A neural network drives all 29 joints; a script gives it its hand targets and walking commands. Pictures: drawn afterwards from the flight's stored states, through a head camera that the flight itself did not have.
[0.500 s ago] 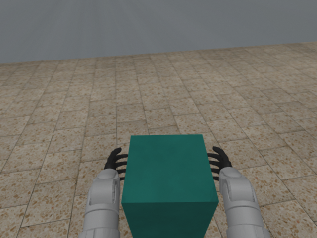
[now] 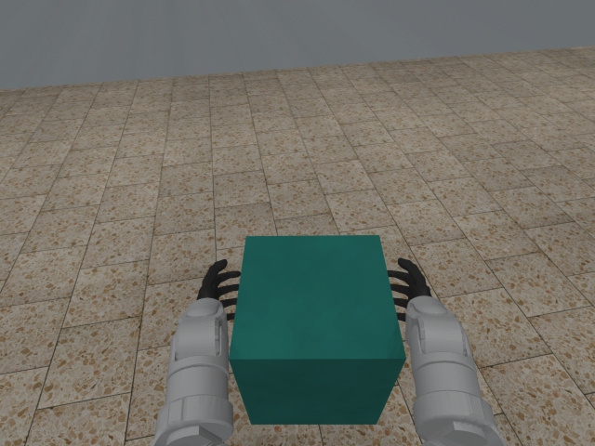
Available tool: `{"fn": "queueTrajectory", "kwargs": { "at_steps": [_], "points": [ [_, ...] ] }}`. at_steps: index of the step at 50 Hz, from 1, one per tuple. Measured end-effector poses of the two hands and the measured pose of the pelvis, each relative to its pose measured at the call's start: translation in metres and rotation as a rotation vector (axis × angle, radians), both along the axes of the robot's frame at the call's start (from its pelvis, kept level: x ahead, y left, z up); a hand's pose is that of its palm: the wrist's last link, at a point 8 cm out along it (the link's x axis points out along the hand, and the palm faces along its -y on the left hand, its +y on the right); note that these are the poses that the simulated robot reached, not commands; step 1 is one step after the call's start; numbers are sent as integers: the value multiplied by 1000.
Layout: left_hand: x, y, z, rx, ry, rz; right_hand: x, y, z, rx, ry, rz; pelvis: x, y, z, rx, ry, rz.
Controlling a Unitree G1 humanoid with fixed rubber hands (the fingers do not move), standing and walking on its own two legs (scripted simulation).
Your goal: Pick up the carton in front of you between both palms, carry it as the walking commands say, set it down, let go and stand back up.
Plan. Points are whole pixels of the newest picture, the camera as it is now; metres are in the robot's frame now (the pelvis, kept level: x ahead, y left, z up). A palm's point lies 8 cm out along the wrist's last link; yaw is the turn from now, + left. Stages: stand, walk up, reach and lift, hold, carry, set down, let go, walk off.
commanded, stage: set down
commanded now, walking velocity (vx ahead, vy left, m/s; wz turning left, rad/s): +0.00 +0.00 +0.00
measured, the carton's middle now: (313, 332) +0.33 +0.01 -0.06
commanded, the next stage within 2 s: none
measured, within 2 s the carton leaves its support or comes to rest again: neither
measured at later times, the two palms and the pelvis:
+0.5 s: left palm (222, 347) +0.35 +0.18 -0.16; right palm (377, 338) +0.38 -0.12 -0.16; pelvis -0.03 -0.01 -0.09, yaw +0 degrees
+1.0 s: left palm (226, 365) +0.39 +0.19 -0.31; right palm (355, 347) +0.43 -0.10 -0.31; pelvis -0.07 +0.00 -0.22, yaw -1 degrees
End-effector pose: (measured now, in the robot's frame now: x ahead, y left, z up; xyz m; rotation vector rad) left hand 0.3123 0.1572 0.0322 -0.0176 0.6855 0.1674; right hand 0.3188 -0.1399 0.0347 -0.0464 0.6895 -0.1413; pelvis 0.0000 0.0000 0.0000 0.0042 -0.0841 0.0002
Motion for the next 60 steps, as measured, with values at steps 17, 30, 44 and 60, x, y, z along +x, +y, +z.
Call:
{"fn": "queueTrajectory", "kwargs": {
  "at_steps": [17,30,44,60],
  "points": [
    [21,14,-157,10,2,44,35,14,-159,20,3,39,-21,-10,-47,-19,490,12],
    [51,23,-217,-27,-35,92,72,24,-218,60,-32,33,-43,-5,-117,-17,716,-1],
    [67,34,-304,-7,-7,112,101,35,-304,32,-6,92,-59,-3,-192,-21,856,-6],
    [83,44,-401,10,15,146,129,47,-403,26,15,147,-73,-8,-267,-9,915,-16]
  ]
}}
